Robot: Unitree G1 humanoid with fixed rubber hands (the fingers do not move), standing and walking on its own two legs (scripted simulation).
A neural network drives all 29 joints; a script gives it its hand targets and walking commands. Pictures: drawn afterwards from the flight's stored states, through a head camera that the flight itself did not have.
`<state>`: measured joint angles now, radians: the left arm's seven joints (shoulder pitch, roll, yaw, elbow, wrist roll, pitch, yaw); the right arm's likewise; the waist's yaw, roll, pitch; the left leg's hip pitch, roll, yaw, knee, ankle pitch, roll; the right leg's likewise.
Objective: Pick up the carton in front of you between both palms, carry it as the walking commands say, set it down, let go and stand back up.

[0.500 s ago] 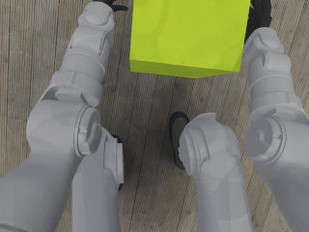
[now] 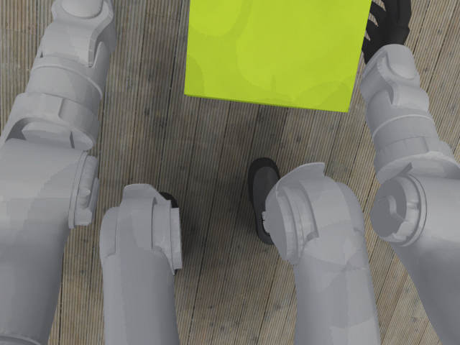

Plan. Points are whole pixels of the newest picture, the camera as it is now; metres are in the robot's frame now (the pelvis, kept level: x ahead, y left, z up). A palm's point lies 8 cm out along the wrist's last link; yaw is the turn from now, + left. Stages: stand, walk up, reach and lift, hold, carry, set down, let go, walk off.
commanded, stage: set down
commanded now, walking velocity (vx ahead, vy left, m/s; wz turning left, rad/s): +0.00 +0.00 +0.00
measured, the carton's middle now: (257, 37) +0.51 -0.10 -0.25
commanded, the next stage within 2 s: let go in 1.00 s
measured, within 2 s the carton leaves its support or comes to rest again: neither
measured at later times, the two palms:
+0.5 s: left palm out of the picture +0.58 +0.10 -0.01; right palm out of the picture +0.47 -0.27 -0.02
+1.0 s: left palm out of the picture +0.58 +0.11 +0.14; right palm out of the picture +0.47 -0.28 +0.14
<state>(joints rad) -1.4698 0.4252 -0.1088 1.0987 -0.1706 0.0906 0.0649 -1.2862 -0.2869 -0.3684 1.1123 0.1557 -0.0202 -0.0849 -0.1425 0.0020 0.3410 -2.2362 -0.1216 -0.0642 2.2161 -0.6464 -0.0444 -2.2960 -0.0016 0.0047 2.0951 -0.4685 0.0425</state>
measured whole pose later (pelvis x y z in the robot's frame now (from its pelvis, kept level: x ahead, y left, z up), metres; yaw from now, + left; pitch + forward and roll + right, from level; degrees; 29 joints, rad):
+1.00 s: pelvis +0.04 +0.00 +0.23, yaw +0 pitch +47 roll +0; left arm -1.15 0.31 0.16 0.93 0.04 0.20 -0.01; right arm -0.90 -0.16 -0.39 0.69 0.06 0.15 -0.04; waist -0.16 0.05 -0.12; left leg -1.69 -0.06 -0.05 1.34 -0.47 -0.02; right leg -1.76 0.01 0.04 1.27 -0.33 0.03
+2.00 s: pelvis +0.14 +0.01 +0.40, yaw -2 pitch +2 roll -1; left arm 0.21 0.20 0.05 0.46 0.02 0.04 -0.04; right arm 0.23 -0.22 -0.04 0.43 0.01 0.06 0.07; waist -0.01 0.02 0.04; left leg -0.15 -0.02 -0.05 0.44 -0.31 0.01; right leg -0.23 0.01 0.05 0.41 -0.21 0.02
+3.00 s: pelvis +0.14 -0.02 +0.39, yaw +1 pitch -1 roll +0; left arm 0.16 0.32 0.04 0.83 0.03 0.00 0.02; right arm 0.21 -0.36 -0.02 0.76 -0.04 0.00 -0.03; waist 0.01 0.04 0.02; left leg -0.12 0.00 -0.09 0.47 -0.34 -0.02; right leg -0.21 0.03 0.01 0.50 -0.27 -0.02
